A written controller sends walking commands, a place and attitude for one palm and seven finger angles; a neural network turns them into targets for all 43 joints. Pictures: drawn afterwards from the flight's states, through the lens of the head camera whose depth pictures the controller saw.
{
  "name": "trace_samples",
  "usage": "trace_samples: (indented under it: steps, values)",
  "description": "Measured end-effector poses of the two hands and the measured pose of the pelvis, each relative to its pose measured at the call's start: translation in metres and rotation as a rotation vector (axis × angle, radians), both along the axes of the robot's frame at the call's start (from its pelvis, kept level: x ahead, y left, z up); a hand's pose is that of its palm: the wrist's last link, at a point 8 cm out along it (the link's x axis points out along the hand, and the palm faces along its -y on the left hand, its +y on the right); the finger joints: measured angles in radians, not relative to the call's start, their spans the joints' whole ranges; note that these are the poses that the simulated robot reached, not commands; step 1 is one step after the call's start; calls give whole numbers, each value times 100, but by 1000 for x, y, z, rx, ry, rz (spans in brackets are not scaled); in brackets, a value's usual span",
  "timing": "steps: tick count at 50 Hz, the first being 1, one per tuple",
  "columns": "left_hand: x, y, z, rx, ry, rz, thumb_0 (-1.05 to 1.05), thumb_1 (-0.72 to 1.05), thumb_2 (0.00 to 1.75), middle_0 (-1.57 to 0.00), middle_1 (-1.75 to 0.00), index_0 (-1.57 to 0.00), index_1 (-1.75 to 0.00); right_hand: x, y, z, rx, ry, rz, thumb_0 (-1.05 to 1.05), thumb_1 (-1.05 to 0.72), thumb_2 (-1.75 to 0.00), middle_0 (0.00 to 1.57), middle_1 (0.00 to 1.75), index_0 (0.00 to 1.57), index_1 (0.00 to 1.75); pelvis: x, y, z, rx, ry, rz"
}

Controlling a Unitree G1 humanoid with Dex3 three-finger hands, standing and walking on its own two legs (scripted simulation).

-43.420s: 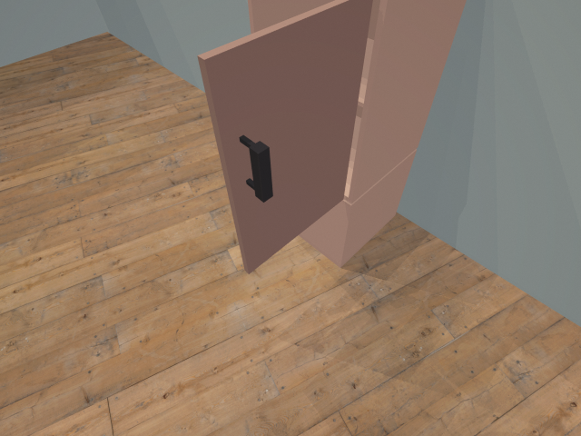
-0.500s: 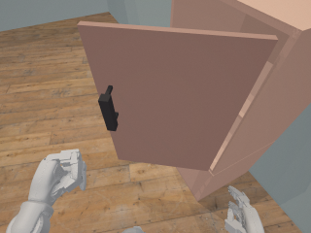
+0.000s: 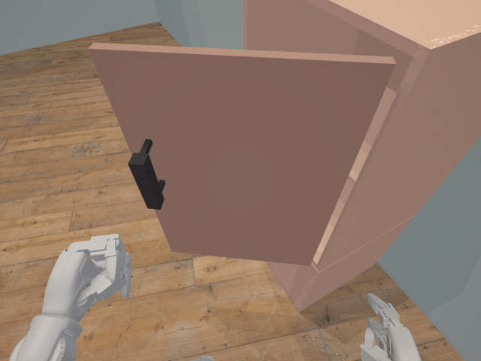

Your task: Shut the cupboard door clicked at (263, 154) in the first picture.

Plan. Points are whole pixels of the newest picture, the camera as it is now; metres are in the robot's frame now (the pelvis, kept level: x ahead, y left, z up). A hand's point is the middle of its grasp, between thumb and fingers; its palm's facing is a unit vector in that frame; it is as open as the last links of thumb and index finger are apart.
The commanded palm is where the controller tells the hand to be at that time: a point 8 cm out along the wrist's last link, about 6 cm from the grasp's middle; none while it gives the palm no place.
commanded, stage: bring the fist close to the handle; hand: left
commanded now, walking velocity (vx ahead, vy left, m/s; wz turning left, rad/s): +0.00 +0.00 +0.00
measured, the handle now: (151, 174) +0.42 +0.19 +0.08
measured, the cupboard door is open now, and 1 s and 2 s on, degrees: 55 55 51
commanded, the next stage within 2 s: push the door shut along its arc in 1.44 s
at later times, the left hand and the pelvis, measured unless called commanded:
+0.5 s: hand (137, 252) +0.26 +0.17 +0.08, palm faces -0.08 -1.00 -0.04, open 3.1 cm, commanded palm +0.24 +0.22 +0.08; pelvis +0.00 +0.01 +0.00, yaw +0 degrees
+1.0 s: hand (155, 227) +0.30 +0.15 +0.08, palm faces -0.07 -1.00 -0.04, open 3.1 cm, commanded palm +0.29 +0.21 +0.08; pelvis +0.00 +0.01 +0.00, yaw -1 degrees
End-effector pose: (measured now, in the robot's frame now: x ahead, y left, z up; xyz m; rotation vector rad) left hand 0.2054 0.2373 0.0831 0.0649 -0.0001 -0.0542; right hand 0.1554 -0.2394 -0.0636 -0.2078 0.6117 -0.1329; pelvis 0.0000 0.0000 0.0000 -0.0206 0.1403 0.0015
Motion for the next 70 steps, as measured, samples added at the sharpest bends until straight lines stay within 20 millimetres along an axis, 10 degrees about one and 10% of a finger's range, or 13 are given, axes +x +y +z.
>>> trace_samples:
  steps: [56, 70]
  values:
    - [92, -34, 1, -27, -32, -29, 2, 90, 90, -130, -150, -130, -150, -14, 8, -13, 28, 125, -24, 1, -90, -90, 20, 30, 20, 30, 3, 8, 5, 9, 4, -16]
    - [85, -24, -1, -25, -31, -7, 2, 90, 90, -130, -150, -130, -150, -20, -3, -13, 18, 151, -38, 1, -90, -90, 20, 30, 20, 30, 3, 4, 6, 11, 0, -16]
